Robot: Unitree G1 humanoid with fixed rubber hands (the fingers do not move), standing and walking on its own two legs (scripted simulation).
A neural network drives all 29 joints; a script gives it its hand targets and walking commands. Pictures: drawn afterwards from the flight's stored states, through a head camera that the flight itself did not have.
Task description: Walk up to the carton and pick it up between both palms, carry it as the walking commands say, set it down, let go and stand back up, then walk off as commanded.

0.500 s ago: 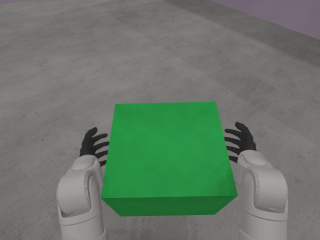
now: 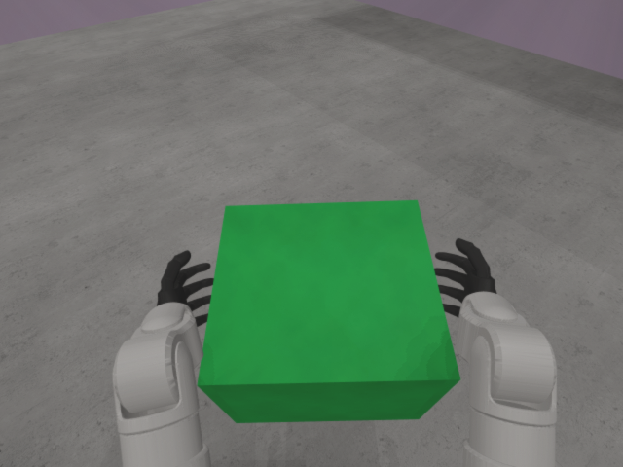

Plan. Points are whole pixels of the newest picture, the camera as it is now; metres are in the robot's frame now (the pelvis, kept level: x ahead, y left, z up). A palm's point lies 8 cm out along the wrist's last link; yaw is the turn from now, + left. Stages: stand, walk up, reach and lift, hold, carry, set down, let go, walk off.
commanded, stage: carry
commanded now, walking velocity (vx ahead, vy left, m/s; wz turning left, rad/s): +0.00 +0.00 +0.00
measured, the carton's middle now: (324, 315) +0.32 +0.00 +0.01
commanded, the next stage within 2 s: none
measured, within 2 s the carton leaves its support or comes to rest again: neither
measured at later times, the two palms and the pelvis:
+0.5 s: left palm (182, 314) +0.28 +0.18 +0.08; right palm (466, 299) +0.28 -0.16 +0.10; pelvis +0.01 +0.00 +0.00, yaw +0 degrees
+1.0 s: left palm (184, 313) +0.28 +0.18 +0.08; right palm (464, 299) +0.28 -0.16 +0.09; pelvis +0.01 +0.00 +0.00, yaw +0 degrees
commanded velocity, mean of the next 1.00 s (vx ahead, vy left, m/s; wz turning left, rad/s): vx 0.00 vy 0.00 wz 0.00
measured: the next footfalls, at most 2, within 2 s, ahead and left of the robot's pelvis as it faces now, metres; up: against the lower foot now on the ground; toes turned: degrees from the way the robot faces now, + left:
none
